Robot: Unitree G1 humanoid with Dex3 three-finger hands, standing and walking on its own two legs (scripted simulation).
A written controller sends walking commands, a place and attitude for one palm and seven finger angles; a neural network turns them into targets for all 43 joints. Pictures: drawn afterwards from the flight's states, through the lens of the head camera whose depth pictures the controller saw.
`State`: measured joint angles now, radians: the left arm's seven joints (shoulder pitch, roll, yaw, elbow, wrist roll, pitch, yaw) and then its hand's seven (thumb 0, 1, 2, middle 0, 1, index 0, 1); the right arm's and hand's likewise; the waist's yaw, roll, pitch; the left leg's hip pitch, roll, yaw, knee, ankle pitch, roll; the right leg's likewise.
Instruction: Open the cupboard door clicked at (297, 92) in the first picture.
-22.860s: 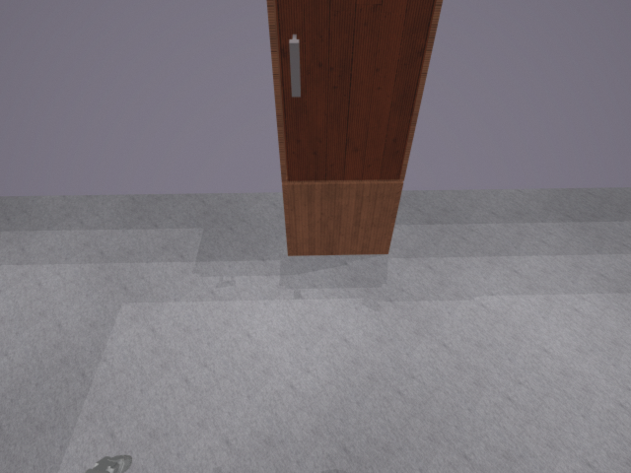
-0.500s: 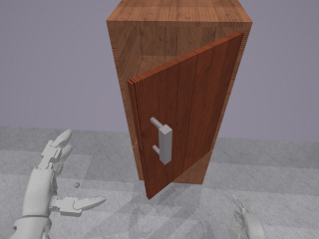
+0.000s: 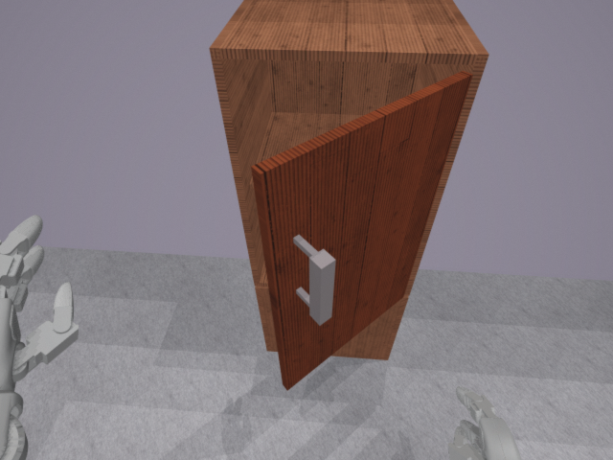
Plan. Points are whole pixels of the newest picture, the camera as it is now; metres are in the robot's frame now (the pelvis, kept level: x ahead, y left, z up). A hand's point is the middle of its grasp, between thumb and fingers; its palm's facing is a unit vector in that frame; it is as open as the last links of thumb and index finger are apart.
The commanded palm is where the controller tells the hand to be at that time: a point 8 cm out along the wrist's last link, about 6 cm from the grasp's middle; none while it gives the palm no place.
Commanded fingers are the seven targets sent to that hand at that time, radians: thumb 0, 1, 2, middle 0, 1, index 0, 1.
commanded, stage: draw the hand back to the body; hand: left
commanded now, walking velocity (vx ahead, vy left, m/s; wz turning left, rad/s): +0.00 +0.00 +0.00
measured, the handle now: (311, 280) +0.35 +0.05 +0.05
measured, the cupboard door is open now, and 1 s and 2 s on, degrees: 44 44 44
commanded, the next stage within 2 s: step back with the hand held close in 0.30 s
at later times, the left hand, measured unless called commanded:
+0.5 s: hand (84, 330) +0.18 +0.25 +0.16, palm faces +0.45 -0.79 -0.41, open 7.4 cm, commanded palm +0.13 +0.28 +0.17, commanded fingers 0.00 0.90 0.90 -0.20 -0.30 -0.20 -0.30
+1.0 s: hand (26, 385) +0.13 +0.27 +0.15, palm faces +0.35 -0.78 -0.51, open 7.4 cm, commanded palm +0.07 +0.31 +0.17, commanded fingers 0.00 0.90 0.90 -0.20 -0.30 -0.20 -0.30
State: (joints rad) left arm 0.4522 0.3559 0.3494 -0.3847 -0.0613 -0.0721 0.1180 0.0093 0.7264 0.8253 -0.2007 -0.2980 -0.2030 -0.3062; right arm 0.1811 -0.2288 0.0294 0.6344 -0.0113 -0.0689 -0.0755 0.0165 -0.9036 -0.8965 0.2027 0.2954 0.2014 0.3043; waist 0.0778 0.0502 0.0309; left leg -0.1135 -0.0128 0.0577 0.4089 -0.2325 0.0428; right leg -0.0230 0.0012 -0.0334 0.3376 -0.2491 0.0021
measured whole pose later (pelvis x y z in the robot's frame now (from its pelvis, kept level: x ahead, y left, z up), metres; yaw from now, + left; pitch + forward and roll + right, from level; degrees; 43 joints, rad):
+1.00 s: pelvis -0.08 +0.02 -0.01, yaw -1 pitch -1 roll -2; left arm 0.58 0.45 0.43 -0.54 -0.04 -0.17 0.13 0.01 0.89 0.90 -0.21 -0.30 -0.21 -0.31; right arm 0.17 -0.23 -0.01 0.53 0.01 -0.01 -0.08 0.02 -0.90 -0.90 0.20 0.30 0.20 0.30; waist 0.01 0.01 0.06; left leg -0.35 0.00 0.09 0.52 -0.17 0.07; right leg -0.28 0.01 -0.01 0.49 -0.19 0.02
